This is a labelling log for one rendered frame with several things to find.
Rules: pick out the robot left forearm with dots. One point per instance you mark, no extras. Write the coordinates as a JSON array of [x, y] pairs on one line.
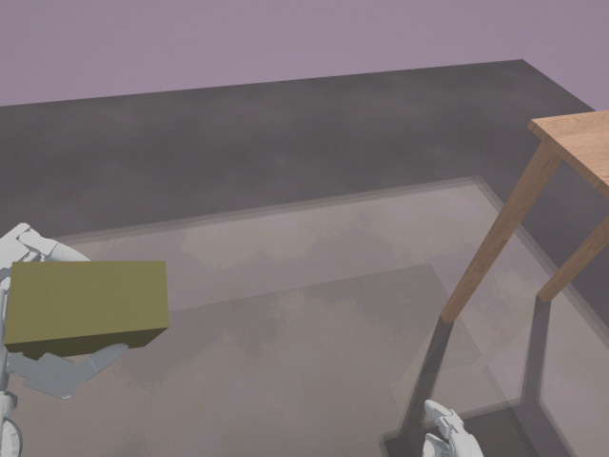
[[11, 441]]

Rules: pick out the robot right hand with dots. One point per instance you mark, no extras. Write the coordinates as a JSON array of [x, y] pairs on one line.
[[461, 444]]

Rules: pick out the table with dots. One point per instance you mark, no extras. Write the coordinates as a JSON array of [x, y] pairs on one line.
[[582, 141]]

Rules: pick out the sponge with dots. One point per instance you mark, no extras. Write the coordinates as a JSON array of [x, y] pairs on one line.
[[73, 308]]

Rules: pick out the robot left hand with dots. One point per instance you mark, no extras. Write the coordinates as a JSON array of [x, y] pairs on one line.
[[51, 374]]

